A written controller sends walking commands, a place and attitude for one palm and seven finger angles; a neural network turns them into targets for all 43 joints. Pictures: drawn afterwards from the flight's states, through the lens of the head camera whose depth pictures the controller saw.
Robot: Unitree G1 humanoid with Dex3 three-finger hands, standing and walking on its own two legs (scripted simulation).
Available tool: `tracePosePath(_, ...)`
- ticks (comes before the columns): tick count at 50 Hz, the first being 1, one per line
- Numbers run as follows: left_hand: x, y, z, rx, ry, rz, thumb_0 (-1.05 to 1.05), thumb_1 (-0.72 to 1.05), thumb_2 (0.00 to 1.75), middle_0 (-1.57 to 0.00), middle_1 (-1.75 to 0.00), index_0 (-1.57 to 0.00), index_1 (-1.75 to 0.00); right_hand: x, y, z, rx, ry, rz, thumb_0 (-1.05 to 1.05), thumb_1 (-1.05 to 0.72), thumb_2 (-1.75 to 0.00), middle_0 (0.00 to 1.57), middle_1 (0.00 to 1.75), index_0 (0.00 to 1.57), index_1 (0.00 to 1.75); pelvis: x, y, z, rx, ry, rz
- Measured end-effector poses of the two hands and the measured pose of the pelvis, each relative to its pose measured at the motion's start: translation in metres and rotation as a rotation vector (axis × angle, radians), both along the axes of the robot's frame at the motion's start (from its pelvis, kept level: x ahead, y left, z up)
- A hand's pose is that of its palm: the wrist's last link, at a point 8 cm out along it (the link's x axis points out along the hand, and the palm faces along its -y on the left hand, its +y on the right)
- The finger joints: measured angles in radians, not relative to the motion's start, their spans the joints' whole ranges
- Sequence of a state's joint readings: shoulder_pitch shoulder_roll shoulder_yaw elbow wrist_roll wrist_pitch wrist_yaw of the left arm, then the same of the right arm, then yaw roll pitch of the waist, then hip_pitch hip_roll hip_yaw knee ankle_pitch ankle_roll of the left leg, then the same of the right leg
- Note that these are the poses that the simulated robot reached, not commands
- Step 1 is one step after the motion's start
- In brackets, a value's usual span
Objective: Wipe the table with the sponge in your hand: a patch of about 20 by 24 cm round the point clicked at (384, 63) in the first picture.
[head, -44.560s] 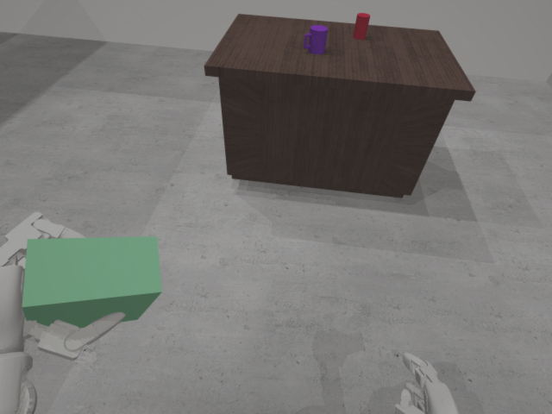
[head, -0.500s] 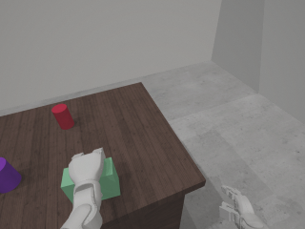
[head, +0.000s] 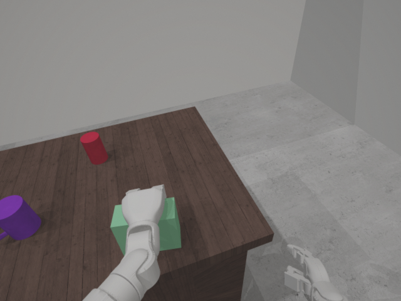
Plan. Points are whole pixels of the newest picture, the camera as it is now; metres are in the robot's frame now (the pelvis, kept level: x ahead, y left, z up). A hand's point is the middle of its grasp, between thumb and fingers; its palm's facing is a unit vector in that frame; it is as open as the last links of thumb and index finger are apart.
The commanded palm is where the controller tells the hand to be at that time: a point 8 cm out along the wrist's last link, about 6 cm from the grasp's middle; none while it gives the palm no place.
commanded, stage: slide across to the third lane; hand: left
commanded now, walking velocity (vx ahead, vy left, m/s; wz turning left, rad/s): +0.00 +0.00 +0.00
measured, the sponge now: (150, 231) +0.28 +0.18 -0.04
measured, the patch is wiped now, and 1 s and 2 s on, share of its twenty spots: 0.85 0.95 1.00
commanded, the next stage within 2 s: wipe forward along the third lane in 0.24 s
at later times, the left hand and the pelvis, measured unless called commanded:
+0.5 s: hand (156, 214) +0.30 +0.16 +0.00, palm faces -0.08 -0.06 -1.00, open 10.3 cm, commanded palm +0.29 +0.14 +0.05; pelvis -0.01 -0.01 +0.00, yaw +0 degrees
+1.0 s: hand (161, 197) +0.35 +0.16 +0.01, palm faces -0.08 -0.02 -1.00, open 10.2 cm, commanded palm +0.34 +0.16 +0.04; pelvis -0.04 -0.01 -0.01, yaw -1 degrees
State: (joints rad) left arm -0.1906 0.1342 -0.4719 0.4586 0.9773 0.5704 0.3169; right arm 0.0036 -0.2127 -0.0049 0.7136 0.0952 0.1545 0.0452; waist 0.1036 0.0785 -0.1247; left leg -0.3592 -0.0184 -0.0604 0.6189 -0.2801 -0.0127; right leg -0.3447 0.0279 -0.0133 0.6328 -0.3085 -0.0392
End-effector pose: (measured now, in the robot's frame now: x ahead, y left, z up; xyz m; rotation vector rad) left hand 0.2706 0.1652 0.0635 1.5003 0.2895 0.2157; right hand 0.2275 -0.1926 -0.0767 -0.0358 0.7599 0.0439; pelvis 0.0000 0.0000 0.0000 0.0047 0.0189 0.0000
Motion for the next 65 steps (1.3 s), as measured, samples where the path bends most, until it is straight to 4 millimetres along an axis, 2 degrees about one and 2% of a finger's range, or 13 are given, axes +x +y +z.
tracePosePath(9, 0.01, -0.008, 0.0, 0.02, 0.027, 0.018, -0.02, -0.53, 1.07, -0.67, -1.34, -0.72, -1.33, -0.005, -0.015, -0.002, -0.023, 0.007, -0.013, 0.01, -0.9, -0.9, 0.2, 0.3, 0.2, 0.3, -0.007, -0.008, -0.001, 0.001, 0.007, 0.011)
tracePosePath(23, 0.016, -0.01, -0.002, 0.006, 0.038, 0.018, -0.02, -0.53, 1.07, -0.68, -1.34, -0.73, -1.32, -0.035, -0.037, -0.012, -0.055, 0.069, -0.074, 0.01, -0.91, -0.9, 0.2, 0.3, 0.2, 0.3, -0.011, -0.014, 0.0, 0.003, 0.009, 0.003)
tracePosePath(33, 0.029, -0.012, -0.001, 0.025, 0.043, 0.017, -0.02, -0.55, 1.07, -0.71, -1.3, -0.76, -1.28, -0.054, -0.041, -0.024, -0.077, 0.104, -0.102, 0.01, -0.91, -0.9, 0.2, 0.3, 0.2, 0.3, -0.02, -0.014, -0.003, 0.005, 0.037, 0.001)
tracePosePath(42, 0.048, -0.012, 0.0, 0.043, 0.041, 0.035, -0.01, -0.56, 1.07, -0.73, -1.29, -0.78, -1.27, -0.084, -0.045, -0.037, -0.099, 0.152, -0.132, 0.01, -0.9, -0.9, 0.2, 0.3, 0.2, 0.3, -0.031, -0.015, -0.009, 0.007, 0.071, -0.001)
tracePosePath(57, 0.077, -0.011, -0.001, 0.06, 0.052, 0.045, 0.01, -0.56, 1.08, -0.73, -1.29, -0.77, -1.28, -0.151, -0.069, -0.058, -0.153, 0.282, -0.237, 0.01, -0.9, -0.9, 0.2, 0.3, 0.2, 0.3, -0.039, -0.013, -0.015, 0.003, 0.131, -0.022)
tracePosePath(65, 0.089, -0.007, -0.001, 0.053, 0.053, 0.059, 0.01, -0.57, 1.08, -0.73, -1.29, -0.78, -1.28, -0.168, -0.07, -0.061, -0.159, 0.307, -0.264, 0.01, -0.91, -0.9, 0.2, 0.3, 0.2, 0.3, -0.04, -0.01, -0.016, 0.0, 0.153, -0.03)
